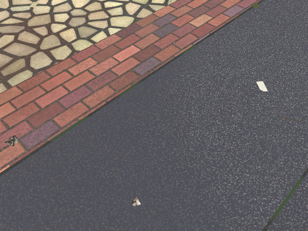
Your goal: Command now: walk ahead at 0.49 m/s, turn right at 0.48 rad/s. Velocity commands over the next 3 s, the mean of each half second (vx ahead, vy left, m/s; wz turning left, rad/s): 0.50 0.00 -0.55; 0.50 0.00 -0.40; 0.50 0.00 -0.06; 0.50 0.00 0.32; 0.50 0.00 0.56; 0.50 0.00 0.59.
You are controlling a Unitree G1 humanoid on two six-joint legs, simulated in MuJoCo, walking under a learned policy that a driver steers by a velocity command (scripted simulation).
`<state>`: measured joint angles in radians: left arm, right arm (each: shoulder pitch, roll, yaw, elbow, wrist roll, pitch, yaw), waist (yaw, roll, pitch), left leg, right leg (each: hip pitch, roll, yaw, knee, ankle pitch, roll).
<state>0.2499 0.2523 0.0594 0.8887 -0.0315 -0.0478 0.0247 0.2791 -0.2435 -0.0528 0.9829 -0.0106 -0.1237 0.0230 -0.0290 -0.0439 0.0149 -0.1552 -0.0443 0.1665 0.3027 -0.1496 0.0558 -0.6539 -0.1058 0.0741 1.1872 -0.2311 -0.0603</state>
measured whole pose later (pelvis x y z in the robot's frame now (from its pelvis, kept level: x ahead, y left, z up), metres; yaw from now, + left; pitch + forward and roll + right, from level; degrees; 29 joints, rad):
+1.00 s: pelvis +0.56 -0.15 +0.00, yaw -27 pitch +2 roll +1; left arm 0.27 0.27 0.05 0.74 -0.01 -0.07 0.01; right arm 0.27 -0.26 -0.06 0.83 0.00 -0.11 0.03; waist -0.02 -0.04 0.00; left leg -0.27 -0.06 0.03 0.40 -0.17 0.05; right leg -0.53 -0.03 0.06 1.15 -0.33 -0.04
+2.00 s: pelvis +1.03 -0.38 -0.02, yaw -15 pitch +3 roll -1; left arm 0.28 0.28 0.05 0.82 -0.01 -0.10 0.00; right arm 0.16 -0.29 -0.06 0.71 0.02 -0.06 0.04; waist 0.01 0.00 0.04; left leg -0.45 -0.06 0.01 0.58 -0.15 0.09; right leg -0.33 -0.04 0.02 1.18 -0.43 0.00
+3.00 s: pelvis +1.54 -0.40 -0.02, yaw +20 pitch +2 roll -1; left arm 0.27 0.31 0.06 0.81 -0.02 -0.09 0.00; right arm 0.14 -0.30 -0.07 0.60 0.02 -0.04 0.04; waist 0.03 0.00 0.07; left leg -0.46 -0.06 0.03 0.62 -0.20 0.09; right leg -0.26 -0.05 -0.02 1.16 -0.47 0.01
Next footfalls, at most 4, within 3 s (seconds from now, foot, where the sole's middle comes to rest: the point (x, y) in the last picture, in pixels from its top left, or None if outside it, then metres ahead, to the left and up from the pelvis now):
0.32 right None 0.32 -0.19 -0.78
0.82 left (177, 199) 0.66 -0.10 -0.78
1.34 right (245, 171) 0.79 -0.44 -0.78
1.90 left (213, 115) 1.16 -0.34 -0.78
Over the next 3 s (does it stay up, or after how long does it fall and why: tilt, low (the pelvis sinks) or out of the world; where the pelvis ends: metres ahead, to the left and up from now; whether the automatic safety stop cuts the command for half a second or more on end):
stays up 1.54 -0.40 -0.02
